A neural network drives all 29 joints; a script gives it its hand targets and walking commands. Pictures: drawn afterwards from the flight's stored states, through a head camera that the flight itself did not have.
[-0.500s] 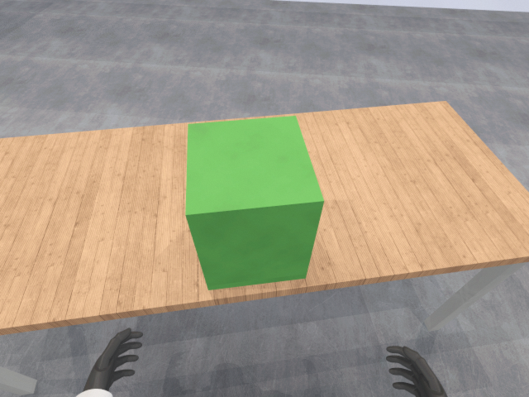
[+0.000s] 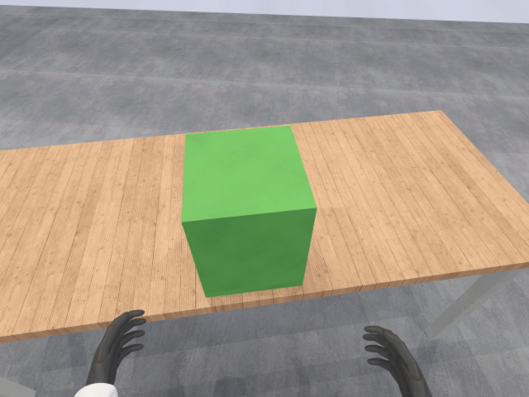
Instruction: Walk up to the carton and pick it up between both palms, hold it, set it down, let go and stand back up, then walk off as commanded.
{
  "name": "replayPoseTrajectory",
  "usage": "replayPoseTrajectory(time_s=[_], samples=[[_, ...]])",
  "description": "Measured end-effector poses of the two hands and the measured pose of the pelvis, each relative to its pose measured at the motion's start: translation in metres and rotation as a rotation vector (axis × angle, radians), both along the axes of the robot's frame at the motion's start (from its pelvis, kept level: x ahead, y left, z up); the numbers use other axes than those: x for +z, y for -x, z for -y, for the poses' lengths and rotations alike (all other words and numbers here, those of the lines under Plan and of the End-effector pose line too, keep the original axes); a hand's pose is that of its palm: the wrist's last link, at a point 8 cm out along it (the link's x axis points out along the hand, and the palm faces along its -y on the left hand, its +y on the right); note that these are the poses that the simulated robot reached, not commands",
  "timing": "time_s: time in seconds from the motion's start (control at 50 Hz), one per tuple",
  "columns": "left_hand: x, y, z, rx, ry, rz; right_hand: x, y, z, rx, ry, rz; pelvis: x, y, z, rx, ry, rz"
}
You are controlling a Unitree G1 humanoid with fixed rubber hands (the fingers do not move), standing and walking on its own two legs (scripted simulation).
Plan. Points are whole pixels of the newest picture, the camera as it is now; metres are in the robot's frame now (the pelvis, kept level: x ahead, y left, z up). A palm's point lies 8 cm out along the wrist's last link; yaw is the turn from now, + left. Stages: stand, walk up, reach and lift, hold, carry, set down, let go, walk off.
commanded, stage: reach and lift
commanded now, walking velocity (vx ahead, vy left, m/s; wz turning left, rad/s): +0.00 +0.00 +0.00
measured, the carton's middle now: (247, 213) +0.46 +0.05 -0.01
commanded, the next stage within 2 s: none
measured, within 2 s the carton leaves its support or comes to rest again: neither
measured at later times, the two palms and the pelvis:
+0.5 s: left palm (115, 342) +0.22 +0.23 -0.02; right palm (399, 342) +0.22 -0.19 -0.02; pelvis +0.01 +0.00 +0.00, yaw +0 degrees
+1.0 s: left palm (137, 274) +0.31 +0.21 +0.02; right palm (381, 270) +0.32 -0.17 +0.02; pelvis +0.02 +0.00 +0.00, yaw +0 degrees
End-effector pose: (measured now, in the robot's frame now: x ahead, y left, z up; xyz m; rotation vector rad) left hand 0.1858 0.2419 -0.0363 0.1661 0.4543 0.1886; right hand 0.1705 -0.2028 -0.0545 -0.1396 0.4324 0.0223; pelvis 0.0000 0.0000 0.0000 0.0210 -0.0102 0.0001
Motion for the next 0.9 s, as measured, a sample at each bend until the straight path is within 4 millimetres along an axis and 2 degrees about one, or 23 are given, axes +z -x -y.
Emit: replayPoseTrajectory(time_s=[0.14, 0.28, 0.4, 0.68, 0.9], samples=[[0.011, -0.008, 0.005, 0.023, 0.032, 0.076, 0.01, -0.008, -0.004, -0.001, -0.036, 0.051, 0.0, -0.001, 0.0, 0.0, 0.0, -0.003], [0.013, -0.011, 0.009, 0.042, 0.053, 0.106, 0.016, -0.015, -0.007, -0.004, -0.065, 0.081, 0.0, -0.003, 0.0, 0.0, 0.0, -0.006], [0.016, -0.019, 0.008, 0.067, 0.068, 0.126, 0.022, -0.031, -0.01, 0.007, -0.071, 0.1, 0.001, -0.004, 0.0, 0.0, 0.0, -0.008], [0.033, -0.068, 0.016, 0.039, 0.094, 0.153, 0.048, -0.09, -0.016, 0.005, -0.071, 0.16, 0.002, -0.01, 0.0, 0.001, 0.001, -0.022], [0.048, -0.106, 0.024, 0.011, 0.109, 0.146, 0.066, -0.128, -0.024, -0.013, -0.085, 0.187, 0.004, -0.017, -0.001, 0.001, 0.001, -0.039]])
